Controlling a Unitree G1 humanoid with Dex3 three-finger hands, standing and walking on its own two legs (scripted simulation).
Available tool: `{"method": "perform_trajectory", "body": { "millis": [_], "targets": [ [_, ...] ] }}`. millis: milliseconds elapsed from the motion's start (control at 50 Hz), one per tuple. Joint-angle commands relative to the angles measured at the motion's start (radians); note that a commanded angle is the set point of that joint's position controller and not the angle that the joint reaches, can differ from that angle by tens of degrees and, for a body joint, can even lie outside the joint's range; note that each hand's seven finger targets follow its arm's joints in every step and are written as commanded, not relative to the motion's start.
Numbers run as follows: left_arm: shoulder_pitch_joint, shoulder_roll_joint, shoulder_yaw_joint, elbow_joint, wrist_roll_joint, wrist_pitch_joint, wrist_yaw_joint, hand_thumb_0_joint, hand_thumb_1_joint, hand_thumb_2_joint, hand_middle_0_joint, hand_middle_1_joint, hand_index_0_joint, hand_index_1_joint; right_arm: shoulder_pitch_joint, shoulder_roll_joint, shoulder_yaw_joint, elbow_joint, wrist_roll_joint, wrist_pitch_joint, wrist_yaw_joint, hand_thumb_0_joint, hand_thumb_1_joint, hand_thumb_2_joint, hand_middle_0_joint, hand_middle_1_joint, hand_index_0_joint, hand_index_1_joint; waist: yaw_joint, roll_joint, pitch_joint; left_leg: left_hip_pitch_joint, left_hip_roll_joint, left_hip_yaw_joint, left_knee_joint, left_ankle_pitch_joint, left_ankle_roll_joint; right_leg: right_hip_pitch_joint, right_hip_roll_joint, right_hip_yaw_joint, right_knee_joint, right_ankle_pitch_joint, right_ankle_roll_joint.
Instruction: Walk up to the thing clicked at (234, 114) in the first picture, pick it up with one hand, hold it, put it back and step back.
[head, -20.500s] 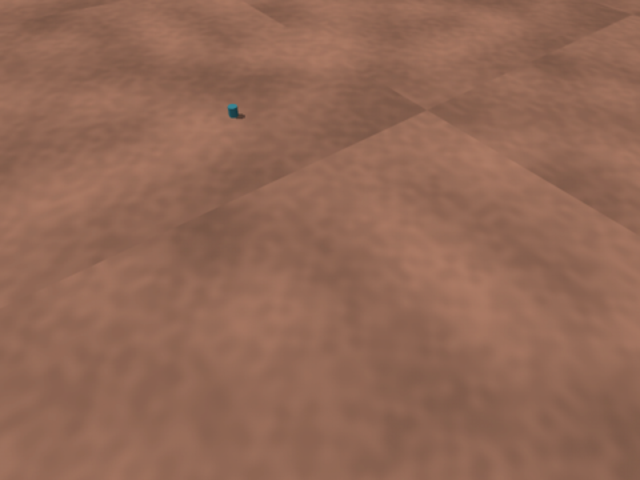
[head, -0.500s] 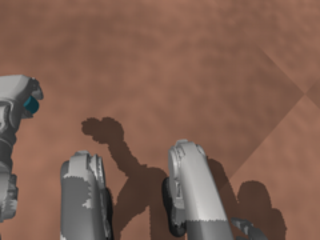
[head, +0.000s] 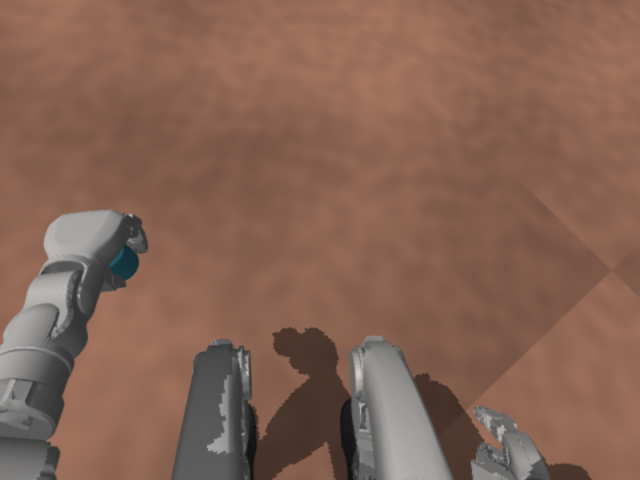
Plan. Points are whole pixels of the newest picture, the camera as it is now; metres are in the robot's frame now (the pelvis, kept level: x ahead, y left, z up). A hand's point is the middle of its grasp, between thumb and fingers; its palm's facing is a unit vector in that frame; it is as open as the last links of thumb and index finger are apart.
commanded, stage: lift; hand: left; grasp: from above
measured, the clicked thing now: (112, 258) +0.41 +0.27 -0.11
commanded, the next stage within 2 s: hold in 0.82 s
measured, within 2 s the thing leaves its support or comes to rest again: neither
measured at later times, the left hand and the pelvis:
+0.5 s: hand (55, 234) +0.36 +0.24 +0.09, palm faces -0.43 -0.08 -0.90, open 7.0 cm; pelvis +0.03 +0.00 +0.16, yaw +2 degrees
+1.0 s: hand (29, 175) +0.38 +0.23 +0.15, palm faces -0.42 -0.08 -0.90, open 6.9 cm; pelvis +0.07 +0.00 +0.22, yaw +1 degrees
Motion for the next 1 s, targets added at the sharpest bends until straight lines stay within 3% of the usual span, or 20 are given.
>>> {"method": "perform_trajectory", "body": {
  "millis": [0, 60, 120, 140, 300, 340, 480, 540, 600, 700, 840, 920, 980],
  "targets": [
    [-0.230, 0.222, 0.084, -0.235, -0.018, 0.027, 0.027, 0.000, 0.708, 0.490, -0.910, -0.759, -1.022, -0.646, 0.087, -0.178, -0.067, -0.072, 0.015, -0.025, -0.036, 0.000, -0.901, -0.899, 0.200, 0.300, 0.200, 0.300, -0.008, 0.123, -0.502, 0.564, -0.022, -0.005, -0.410, 0.028, 0.013, 0.375, 0.036, -0.012, -0.334, 0.102, -0.047],
    [-0.217, 0.205, 0.071, -0.236, -0.020, 0.032, 0.024, 0.000, 0.729, 0.504, -0.934, -0.754, -1.038, -0.647, 0.069, -0.171, -0.057, -0.066, 0.022, -0.032, -0.052, 0.000, -0.901, -0.900, 0.200, 0.300, 0.200, 0.300, -0.005, 0.126, -0.423, 0.642, -0.014, -0.029, -0.510, -0.013, 0.006, 0.418, 0.039, -0.012, -0.394, 0.083, -0.045],
    [-0.188, 0.153, 0.031, -0.214, -0.021, 0.033, 0.017, 0.000, 0.729, 0.510, -0.933, -0.772, -1.037, -0.666, 0.067, -0.159, -0.052, -0.061, 0.026, -0.046, -0.065, 0.000, -0.904, -0.902, 0.200, 0.300, 0.200, 0.300, -0.017, 0.094, -0.355, 0.690, -0.014, -0.031, -0.583, -0.012, 0.005, 0.487, 0.043, -0.006, -0.471, 0.083, -0.045],
    [-0.170, 0.163, 0.042, -0.200, -0.016, 0.032, 0.021, 0.000, 0.718, 0.505, -0.925, -0.769, -1.029, -0.664, 0.071, -0.158, -0.050, -0.057, 0.027, -0.050, -0.068, 0.000, -0.904, -0.903, 0.200, 0.300, 0.200, 0.300, -0.005, 0.090, -0.343, 0.714, -0.014, -0.024, -0.601, 0.012, 0.003, 0.514, 0.041, -0.003, -0.495, 0.095, -0.047],
    [-0.184, 0.085, -0.023, -0.136, -0.010, 0.019, 0.048, 0.000, 0.671, 0.482, -0.885, -0.777, -0.991, -0.670, 0.085, -0.140, -0.052, -0.035, 0.028, -0.090, -0.083, 0.000, -0.907, -0.905, 0.200, 0.300, 0.200, 0.300, 0.001, 0.059, -0.282, 0.887, -0.022, 0.006, -0.750, 0.099, -0.005, 0.705, 0.043, 0.024, -0.693, 0.144, -0.051],
    [-0.176, 0.096, -0.011, -0.116, -0.003, 0.019, 0.066, 0.000, 0.670, 0.467, -0.887, -0.767, -0.994, -0.658, 0.089, -0.139, -0.055, -0.032, 0.029, -0.094, -0.083, 0.000, -0.907, -0.904, 0.200, 0.300, 0.200, 0.300, 0.015, 0.053, -0.280, 0.927, -0.026, 0.016, -0.785, 0.130, -0.005, 0.758, 0.043, 0.030, -0.734, 0.165, -0.052],
    [-0.210, 0.070, -0.027, -0.048, 0.001, 0.033, 0.112, 0.000, 0.678, 0.455, -0.906, -0.742, -1.009, -0.637, 0.101, -0.135, -0.056, -0.017, 0.028, -0.104, -0.083, 0.000, -0.906, -0.905, 0.200, 0.300, 0.200, 0.300, 0.015, 0.021, -0.227, 1.031, -0.040, 0.049, -0.889, 0.216, -0.004, 0.900, 0.045, 0.044, -0.862, 0.232, -0.047],
    [-0.191, 0.065, -0.031, -0.027, 0.003, 0.047, 0.121, 0.000, 0.670, 0.481, -0.922, -0.716, -1.012, -0.625, 0.110, -0.134, -0.059, -0.012, 0.027, -0.102, -0.082, 0.000, -0.905, -0.903, 0.200, 0.300, 0.200, 0.300, 0.027, -0.003, -0.232, 1.083, -0.045, 0.060, -0.916, 0.296, -0.002, 0.974, 0.043, 0.051, -0.910, 0.306, -0.042],
    [-0.189, 0.040, -0.051, -0.019, -0.006, 0.061, 0.119, 0.000, 0.671, 0.470, -0.917, -0.728, -1.013, -0.631, 0.113, -0.131, -0.061, -0.013, 0.027, -0.098, -0.079, 0.000, -0.905, -0.903, 0.200, 0.300, 0.200, 0.300, 0.026, -0.014, -0.222, 1.122, -0.049, 0.064, -0.949, 0.335, -0.001, 1.025, 0.041, 0.060, -0.951, 0.353, -0.036],
    [-0.165, 0.034, -0.051, -0.021, -0.018, 0.065, 0.106, 0.000, 0.700, 0.448, -0.940, -0.708, -1.038, -0.609, 0.104, -0.135, -0.066, -0.026, 0.029, -0.093, -0.077, 0.000, -0.905, -0.902, 0.200, 0.300, 0.200, 0.300, 0.038, 0.006, -0.177, 1.187, -0.049, 0.072, -1.035, 0.324, -0.007, 1.069, 0.040, 0.053, -1.012, 0.333, -0.041],
    [-0.192, 0.030, -0.059, -0.066, -0.015, 0.053, 0.107, 0.000, 0.726, 0.441, -0.953, -0.705, -1.060, -0.597, 0.094, -0.132, -0.066, -0.028, 0.031, -0.094, -0.081, 0.000, -0.904, -0.900, 0.200, 0.300, 0.200, 0.300, 0.040, 0.008, -0.167, 1.277, -0.049, 0.073, -1.109, 0.352, -0.011, 1.131, 0.043, 0.053, -1.077, 0.351, -0.041],
    [-0.184, 0.009, -0.077, -0.069, -0.015, 0.060, 0.106, 0.000, 0.707, 0.431, -0.935, -0.679, -1.037, -0.576, 0.095, -0.136, -0.066, -0.025, 0.036, -0.090, -0.080, 0.000, -0.901, -0.898, 0.200, 0.300, 0.200, 0.300, 0.033, -0.007, -0.165, 1.323, -0.050, 0.078, -1.135, 0.406, -0.011, 1.165, 0.042, 0.054, -1.102, 0.400, -0.041],
    [-0.191, 0.029, -0.073, -0.062, -0.004, 0.062, 0.096, 0.000, 0.687, 0.416, -0.921, -0.669, -1.025, -0.565, 0.095, -0.142, -0.070, -0.020, 0.039, -0.085, -0.081, 0.000, -0.903, -0.899, 0.200, 0.300, 0.200, 0.300, 0.043, -0.010, -0.163, 1.351, -0.050, 0.082, -1.154, 0.451, -0.011, 1.192, 0.043, 0.052, -1.118, 0.441, -0.042]
  ]
}}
